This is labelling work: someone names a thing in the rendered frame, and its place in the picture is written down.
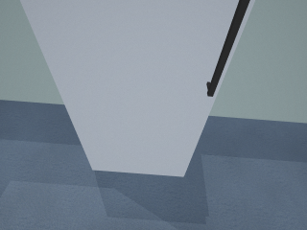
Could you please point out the fridge door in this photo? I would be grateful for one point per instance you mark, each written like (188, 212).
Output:
(133, 74)

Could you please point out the handle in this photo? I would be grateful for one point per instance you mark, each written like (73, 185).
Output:
(230, 38)

